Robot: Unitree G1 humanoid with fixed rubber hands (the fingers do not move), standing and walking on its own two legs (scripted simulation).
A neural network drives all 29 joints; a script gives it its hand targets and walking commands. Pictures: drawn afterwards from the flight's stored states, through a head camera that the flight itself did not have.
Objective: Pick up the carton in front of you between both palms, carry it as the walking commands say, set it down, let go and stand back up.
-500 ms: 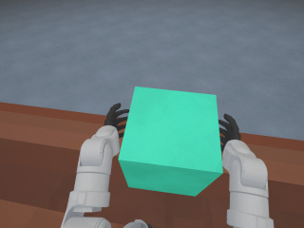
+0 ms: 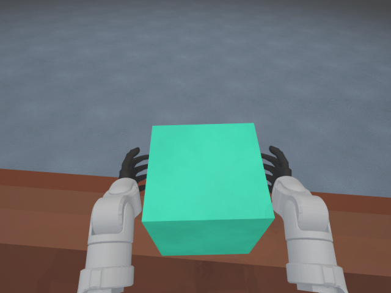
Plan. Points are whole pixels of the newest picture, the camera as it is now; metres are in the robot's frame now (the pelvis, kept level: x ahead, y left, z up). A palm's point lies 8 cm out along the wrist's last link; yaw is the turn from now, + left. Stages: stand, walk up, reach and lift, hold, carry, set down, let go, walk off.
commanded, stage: carry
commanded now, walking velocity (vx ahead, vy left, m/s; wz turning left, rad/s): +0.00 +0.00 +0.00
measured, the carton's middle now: (204, 194) +0.33 -0.01 +0.03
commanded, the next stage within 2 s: none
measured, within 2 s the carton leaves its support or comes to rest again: neither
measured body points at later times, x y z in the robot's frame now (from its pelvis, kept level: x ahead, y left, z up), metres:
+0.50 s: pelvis +0.37 +0.01 -0.21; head +0.33 +0.00 +0.24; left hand +0.72 +0.13 -0.10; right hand +0.69 -0.18 -0.11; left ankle +0.42 +0.06 -0.93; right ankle +0.19 -0.07 -0.68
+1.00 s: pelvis +0.72 -0.05 -0.41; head +0.69 -0.05 +0.04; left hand +1.04 +0.13 -0.32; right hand +1.06 -0.17 -0.32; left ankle +0.60 +0.07 -0.91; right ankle +0.73 -0.10 -1.12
